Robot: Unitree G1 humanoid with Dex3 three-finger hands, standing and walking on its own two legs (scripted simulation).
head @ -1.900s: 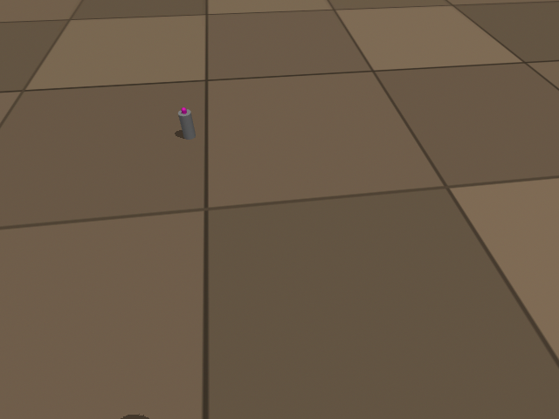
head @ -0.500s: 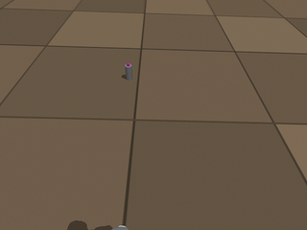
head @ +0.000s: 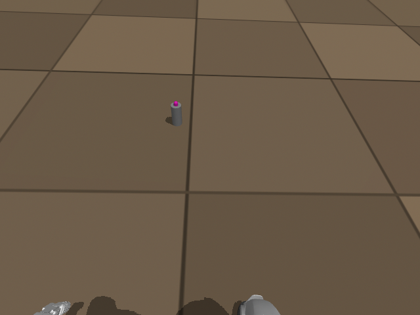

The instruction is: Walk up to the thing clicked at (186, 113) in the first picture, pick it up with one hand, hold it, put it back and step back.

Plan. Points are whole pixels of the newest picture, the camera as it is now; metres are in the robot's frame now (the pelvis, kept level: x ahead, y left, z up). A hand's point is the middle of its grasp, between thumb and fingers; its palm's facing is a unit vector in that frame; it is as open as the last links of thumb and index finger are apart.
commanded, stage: walk up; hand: left
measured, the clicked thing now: (176, 112) +1.47 +0.18 -0.68
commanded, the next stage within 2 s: none
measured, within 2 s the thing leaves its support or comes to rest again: neither
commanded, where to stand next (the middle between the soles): +1.14 -0.04 m, yaw +3 degrees
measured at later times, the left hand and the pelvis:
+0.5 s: hand (103, 255) +0.29 +0.25 -0.15, palm faces +0.06 -0.93 -0.35, open 7.4 cm; pelvis +0.29 -0.03 -0.01, yaw +3 degrees
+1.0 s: hand (129, 151) +0.61 +0.24 -0.14, palm faces -0.06 -0.92 -0.38, open 7.4 cm; pelvis +0.53 -0.04 -0.01, yaw +1 degrees
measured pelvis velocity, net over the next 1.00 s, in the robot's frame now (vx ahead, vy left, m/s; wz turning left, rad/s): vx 0.53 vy -0.04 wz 0.01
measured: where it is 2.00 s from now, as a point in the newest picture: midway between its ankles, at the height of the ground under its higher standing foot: (215, 186)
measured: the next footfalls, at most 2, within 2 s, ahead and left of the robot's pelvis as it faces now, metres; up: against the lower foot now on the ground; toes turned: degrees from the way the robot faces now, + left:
right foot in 0.10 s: +0.25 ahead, -0.14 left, +0.00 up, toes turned -4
left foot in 0.56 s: +0.50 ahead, +0.11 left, +0.00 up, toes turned +9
